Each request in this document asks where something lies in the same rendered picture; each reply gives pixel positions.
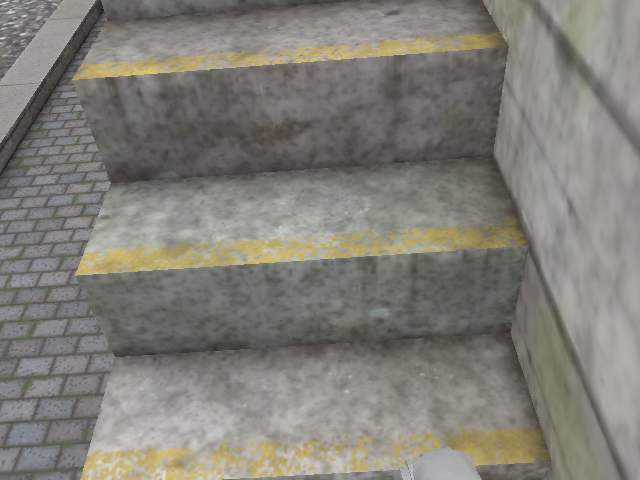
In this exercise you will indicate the robot right thigh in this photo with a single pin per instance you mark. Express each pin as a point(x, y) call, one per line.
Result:
point(440, 464)

